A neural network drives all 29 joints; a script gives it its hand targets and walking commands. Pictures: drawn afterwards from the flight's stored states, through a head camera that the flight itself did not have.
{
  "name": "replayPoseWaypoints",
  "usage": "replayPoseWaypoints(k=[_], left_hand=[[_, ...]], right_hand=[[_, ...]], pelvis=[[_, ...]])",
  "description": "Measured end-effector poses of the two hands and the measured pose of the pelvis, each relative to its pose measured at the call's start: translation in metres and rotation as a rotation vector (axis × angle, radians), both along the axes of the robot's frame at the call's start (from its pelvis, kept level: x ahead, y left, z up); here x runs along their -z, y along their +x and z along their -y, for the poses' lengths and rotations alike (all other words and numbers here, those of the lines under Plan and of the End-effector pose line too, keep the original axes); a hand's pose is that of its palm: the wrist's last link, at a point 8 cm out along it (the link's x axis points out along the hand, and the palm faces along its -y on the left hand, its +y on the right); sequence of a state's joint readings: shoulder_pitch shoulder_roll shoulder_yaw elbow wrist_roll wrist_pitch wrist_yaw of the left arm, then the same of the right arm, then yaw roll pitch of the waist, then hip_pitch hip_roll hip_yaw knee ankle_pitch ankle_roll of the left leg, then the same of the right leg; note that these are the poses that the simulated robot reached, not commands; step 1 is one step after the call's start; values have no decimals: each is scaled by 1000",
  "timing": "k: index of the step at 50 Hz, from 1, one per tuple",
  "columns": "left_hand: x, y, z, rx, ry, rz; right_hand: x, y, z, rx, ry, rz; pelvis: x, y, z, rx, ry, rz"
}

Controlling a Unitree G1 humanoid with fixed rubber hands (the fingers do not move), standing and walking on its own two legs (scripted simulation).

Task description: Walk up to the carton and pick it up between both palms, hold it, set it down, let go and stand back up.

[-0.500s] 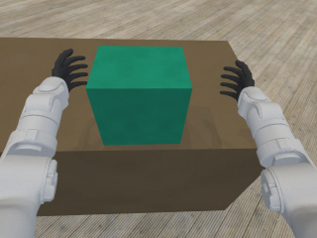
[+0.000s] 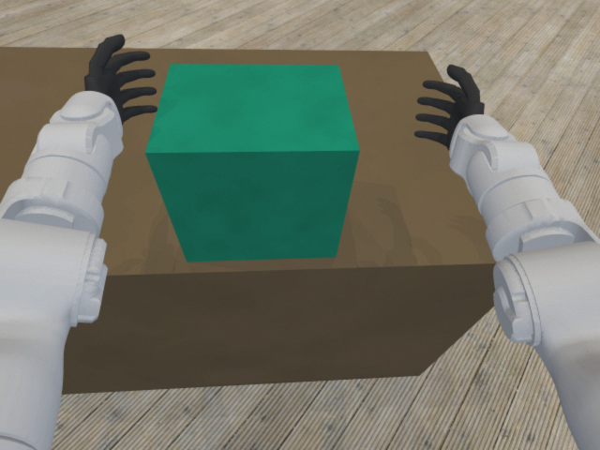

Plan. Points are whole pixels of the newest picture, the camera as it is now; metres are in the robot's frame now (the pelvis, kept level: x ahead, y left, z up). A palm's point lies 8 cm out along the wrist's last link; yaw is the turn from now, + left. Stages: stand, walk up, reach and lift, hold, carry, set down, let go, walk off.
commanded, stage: reach and lift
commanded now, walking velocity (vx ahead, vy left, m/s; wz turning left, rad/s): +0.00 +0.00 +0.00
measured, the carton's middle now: (259, 167) +0.53 +0.08 +0.05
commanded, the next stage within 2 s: none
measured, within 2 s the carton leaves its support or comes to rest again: neither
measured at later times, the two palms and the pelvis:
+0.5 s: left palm (132, 158) +0.49 +0.25 +0.11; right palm (424, 166) +0.49 -0.17 +0.11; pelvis +0.01 +0.01 -0.01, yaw -1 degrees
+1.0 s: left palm (133, 167) +0.47 +0.24 +0.11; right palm (413, 166) +0.47 -0.15 +0.12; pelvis +0.00 +0.00 -0.01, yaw +0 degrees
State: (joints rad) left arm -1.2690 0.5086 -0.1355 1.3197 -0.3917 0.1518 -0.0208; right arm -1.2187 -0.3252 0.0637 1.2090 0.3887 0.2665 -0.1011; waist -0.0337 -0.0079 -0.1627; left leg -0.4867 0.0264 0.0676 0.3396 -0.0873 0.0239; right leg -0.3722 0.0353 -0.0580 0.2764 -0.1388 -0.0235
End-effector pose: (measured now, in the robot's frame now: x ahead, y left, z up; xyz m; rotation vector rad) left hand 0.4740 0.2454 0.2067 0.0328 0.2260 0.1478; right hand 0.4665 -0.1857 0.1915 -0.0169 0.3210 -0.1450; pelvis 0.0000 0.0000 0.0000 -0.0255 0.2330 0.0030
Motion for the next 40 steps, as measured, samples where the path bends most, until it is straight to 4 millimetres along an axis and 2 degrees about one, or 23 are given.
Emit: replayPoseWaypoints(k=[6, 13, 24, 32, 40], left_hand=[[14, 7, -3, -8, 19, -8], [50, 15, -3, -8, 18, -35], [96, 15, -4, 6, 6, -21], [102, 6, -3, -7, 12, -4], [96, -4, 1, -19, 0, -10]], right_hand=[[27, 3, 4, 7, 7, -34], [53, 11, 4, -2, 0, -9], [82, 22, -16, -41, -6, 21], [101, 16, -25, -49, 3, 22], [88, 10, -28, -45, -7, 60]], pelvis=[[1, 0, -3, 0, -2, -45], [3, 4, -6, 3, -3, -105], [5, 13, -8, 10, -3, -155], [5, 14, -8, 11, -5, -169], [5, 6, -6, 5, -5, -142]])
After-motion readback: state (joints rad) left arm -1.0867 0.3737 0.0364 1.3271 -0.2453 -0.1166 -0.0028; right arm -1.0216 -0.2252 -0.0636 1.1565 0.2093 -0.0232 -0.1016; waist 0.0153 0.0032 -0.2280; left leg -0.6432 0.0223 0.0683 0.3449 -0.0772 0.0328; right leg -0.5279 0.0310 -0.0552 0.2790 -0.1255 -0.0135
